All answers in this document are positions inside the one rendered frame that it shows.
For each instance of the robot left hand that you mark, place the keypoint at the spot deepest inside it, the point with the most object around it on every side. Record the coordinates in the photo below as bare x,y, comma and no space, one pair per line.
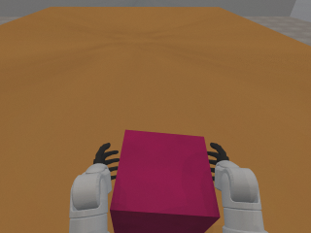
101,155

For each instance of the robot right hand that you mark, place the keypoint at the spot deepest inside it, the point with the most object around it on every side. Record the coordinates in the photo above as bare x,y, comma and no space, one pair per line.
220,155

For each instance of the right robot forearm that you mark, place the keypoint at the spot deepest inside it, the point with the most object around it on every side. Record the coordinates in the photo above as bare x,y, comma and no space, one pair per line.
240,198

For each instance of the left robot forearm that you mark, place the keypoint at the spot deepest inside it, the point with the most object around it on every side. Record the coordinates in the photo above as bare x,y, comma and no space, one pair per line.
89,200

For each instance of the carton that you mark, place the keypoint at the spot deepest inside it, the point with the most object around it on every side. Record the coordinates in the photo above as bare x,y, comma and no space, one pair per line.
164,184

